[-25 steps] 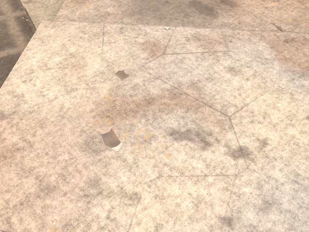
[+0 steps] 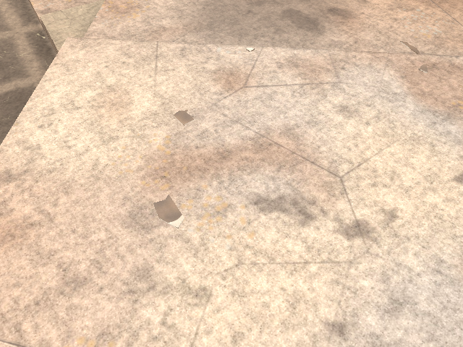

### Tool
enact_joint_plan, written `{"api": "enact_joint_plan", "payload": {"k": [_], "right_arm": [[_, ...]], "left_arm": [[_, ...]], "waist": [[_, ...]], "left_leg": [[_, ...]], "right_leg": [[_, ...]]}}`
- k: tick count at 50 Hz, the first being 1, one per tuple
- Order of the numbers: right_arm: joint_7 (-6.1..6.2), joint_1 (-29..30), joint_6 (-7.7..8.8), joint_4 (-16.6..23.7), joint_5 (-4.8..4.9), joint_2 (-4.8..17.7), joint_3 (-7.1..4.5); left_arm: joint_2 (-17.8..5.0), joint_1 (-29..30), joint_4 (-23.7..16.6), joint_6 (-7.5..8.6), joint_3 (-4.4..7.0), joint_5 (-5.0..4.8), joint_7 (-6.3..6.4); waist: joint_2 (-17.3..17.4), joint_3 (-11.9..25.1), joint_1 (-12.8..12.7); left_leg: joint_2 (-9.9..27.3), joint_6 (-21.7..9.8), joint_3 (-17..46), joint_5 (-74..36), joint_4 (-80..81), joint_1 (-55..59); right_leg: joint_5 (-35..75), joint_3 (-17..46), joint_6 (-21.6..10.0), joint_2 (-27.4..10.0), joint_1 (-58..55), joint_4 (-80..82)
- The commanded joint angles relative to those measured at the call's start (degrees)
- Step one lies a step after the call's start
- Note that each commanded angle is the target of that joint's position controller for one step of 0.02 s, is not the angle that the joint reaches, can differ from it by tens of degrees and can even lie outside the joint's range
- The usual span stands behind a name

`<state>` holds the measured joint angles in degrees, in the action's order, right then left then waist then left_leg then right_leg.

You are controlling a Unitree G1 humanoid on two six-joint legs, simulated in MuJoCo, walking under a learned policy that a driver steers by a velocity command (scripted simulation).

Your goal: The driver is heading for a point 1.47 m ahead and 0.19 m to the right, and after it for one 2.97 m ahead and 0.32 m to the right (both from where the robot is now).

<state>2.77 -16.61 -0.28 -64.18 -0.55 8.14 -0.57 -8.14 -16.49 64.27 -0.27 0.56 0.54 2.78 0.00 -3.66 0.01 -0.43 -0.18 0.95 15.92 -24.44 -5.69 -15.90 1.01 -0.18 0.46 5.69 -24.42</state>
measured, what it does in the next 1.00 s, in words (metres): stands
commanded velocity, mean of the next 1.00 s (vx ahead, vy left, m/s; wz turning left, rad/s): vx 0.00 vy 0.00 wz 0.00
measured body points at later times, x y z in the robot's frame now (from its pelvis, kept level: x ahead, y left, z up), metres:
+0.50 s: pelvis -0.03 +0.00 +0.00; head -0.03 +0.00 +0.45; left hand -0.07 +0.21 -0.16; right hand -0.07 -0.21 -0.16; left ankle -0.03 +0.12 -0.74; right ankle -0.03 -0.12 -0.74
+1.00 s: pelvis -0.03 +0.00 +0.00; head -0.03 +0.00 +0.45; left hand -0.07 +0.21 -0.16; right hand -0.07 -0.21 -0.16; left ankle -0.03 +0.12 -0.74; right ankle -0.03 -0.12 -0.74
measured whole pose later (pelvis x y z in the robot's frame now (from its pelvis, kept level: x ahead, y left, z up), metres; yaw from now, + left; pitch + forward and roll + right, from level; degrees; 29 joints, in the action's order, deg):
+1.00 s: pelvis -0.03 +0.00 +0.00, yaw +0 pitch -1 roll +0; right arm 2.2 -19.7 0.5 -65.4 -0.5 6.5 0.4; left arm -6.5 -19.7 65.5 0.5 -0.4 0.5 2.2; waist 0.0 -1.5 0.0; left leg -0.4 -0.1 1.0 13.0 -25.2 -11.2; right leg -12.9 1.1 0.0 0.4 11.2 -25.2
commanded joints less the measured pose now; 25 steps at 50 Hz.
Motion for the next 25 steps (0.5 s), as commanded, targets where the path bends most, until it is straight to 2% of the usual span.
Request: {"api": "enact_joint_plan", "payload": {"k": [1, 25], "right_arm": [[0.04, -3.9, 0.23, -0.14, -0.02, 3.99, -0.36], [-0.36, -6.86, 0.49, -1.75, -0.03, 2.47, 0.47]], "left_arm": [[-3.99, -3.89, 0.14, 0.23, 0.35, 0.02, 0.04], [-2.45, -6.93, 1.77, 0.5, -0.49, 0.02, -0.36]], "waist": [[0.05, -2.35, 0.0], [0.06, -2.72, 0.0]], "left_leg": [[4.34, -1.62, 3.3, -11.14, 4.14, -2.7], [4.19, -1.67, 4.09, -3.05, 5.05, -7.3]], "right_leg": [[11.2, 3.3, -1.63, -4.36, 2.67, 4.12], [3.22, 4.03, -1.64, -4.19, 7.28, 4.97]]}}
Keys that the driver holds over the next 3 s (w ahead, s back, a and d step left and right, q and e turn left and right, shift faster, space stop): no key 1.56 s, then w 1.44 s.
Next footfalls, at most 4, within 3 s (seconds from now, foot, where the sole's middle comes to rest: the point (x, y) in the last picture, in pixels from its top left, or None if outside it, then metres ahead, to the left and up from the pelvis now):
2.30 left None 0.39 0.05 -0.78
2.86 right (276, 284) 0.70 -0.11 -0.78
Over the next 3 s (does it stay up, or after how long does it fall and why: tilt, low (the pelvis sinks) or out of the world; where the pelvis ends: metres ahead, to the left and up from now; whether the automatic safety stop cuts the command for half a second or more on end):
stays up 0.62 -0.05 -0.01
